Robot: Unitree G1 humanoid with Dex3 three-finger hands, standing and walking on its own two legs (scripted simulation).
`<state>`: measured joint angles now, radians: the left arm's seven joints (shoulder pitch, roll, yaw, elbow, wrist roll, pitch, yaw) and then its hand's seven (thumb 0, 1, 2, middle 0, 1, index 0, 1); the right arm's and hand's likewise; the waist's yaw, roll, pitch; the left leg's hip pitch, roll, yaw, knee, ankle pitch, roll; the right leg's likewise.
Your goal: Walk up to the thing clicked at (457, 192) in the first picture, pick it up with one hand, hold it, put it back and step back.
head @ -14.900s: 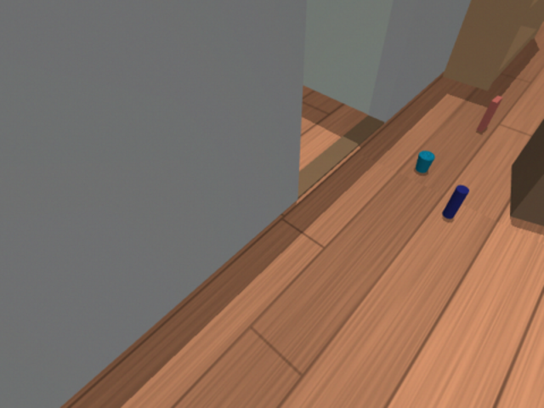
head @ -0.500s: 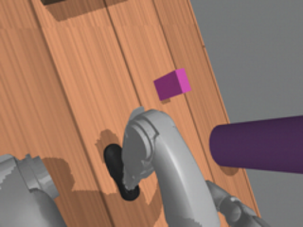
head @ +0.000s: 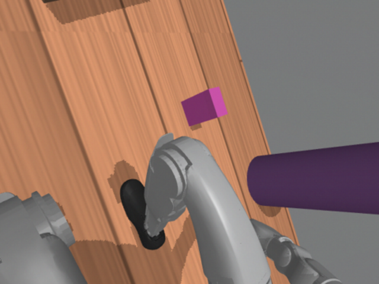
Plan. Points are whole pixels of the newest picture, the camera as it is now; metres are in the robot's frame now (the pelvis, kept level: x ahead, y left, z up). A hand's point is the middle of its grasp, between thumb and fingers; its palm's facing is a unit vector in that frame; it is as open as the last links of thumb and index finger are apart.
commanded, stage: rest palm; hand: left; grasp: from the side
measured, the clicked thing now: out of the picture +0.54 +0.24 -0.24
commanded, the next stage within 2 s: close in 0.14 s
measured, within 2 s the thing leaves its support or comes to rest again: leaves its support in 1.96 s
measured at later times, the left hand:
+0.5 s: hand out of the picture +0.52 +0.23 -0.17, palm faces +0.16 -0.99 -0.05, open 15.6 cm
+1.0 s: hand out of the picture +0.53 +0.23 -0.17, palm faces +0.19 -0.98 -0.05, open 12.9 cm
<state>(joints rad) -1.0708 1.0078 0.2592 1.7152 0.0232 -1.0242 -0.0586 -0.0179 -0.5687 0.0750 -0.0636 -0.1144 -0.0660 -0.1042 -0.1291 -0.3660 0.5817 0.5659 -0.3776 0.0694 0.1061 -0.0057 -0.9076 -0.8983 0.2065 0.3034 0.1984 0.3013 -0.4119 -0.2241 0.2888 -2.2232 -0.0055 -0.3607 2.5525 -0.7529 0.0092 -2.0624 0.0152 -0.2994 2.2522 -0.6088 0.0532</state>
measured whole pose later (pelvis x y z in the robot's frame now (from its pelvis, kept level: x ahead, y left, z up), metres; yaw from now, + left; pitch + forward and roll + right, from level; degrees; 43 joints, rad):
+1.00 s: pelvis +0.00 +0.00 +0.02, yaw +0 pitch +24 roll -21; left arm -1.12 0.99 0.24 1.73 0.10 -1.05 0.09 -0.01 -0.21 0.44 -0.47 -0.48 -0.45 -0.48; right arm -0.14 -0.33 0.58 0.59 -0.39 0.06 0.13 -0.01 -0.90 -0.90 0.21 0.30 0.20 0.30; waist -0.45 -0.22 0.28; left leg -2.22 0.00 -0.36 2.49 -0.74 0.01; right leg -2.06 0.02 -0.30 2.20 -0.60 0.05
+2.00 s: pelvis +0.00 -0.01 +0.01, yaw +1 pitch +25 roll -19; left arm -1.13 0.93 0.26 1.51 0.11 -0.89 0.06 -0.01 0.01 1.01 -0.91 -1.02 -1.02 -1.13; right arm -0.01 -0.32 0.51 0.60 -0.34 0.08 0.15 -0.01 -0.94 -0.91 0.20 0.30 0.20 0.30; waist -0.42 -0.19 0.26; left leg -2.23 0.00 -0.32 2.48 -0.74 0.00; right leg -2.09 0.01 -0.27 2.22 -0.61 0.03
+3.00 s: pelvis +0.01 -0.01 +0.03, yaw +8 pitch +34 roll -10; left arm -1.08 0.64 0.27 1.20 0.04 -0.51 -0.12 -0.01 -0.01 1.06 -0.93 -1.00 -1.36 -1.44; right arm 0.17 -0.31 0.21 0.58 -0.14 0.10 0.10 0.00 -0.92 -0.90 0.21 0.30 0.20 0.30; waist -0.30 -0.01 0.01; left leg -2.25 0.00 -0.15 2.36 -0.72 0.01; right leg -2.19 -0.03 -0.13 2.22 -0.64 0.01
